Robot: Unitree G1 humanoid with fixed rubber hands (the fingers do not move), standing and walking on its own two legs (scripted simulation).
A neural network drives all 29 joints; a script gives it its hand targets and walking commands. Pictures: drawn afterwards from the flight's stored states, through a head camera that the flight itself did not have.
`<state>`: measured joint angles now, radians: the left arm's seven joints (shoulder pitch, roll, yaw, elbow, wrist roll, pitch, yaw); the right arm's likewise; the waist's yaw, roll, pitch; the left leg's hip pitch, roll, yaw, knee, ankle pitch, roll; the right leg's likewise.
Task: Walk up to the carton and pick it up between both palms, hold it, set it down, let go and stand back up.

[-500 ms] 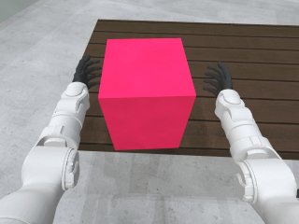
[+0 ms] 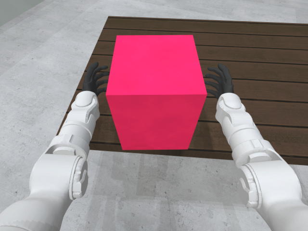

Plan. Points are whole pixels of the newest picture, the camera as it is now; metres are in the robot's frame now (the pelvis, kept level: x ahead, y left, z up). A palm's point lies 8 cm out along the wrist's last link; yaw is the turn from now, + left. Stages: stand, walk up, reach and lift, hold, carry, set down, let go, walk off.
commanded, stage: reach and lift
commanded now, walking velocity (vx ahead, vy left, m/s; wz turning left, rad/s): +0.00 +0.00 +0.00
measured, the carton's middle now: (155, 96) +0.45 +0.06 +0.07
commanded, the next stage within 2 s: none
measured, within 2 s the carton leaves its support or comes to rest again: leaves its support in 1.90 s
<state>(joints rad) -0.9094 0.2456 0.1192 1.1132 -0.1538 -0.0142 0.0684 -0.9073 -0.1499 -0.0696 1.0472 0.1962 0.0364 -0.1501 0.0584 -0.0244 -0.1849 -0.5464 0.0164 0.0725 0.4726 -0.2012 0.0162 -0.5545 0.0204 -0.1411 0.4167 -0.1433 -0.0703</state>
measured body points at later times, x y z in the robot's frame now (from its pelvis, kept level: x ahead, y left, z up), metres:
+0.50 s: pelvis +0.01 +0.01 +0.01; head +0.06 +0.03 +0.46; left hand +0.44 +0.20 +0.10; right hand +0.44 -0.09 +0.10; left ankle +0.00 +0.11 -0.74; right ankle +0.03 -0.07 -0.74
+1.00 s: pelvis +0.02 +0.02 +0.01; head +0.06 +0.05 +0.46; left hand +0.44 +0.20 +0.10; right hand +0.45 -0.09 +0.10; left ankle +0.00 +0.11 -0.73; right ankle +0.03 -0.07 -0.74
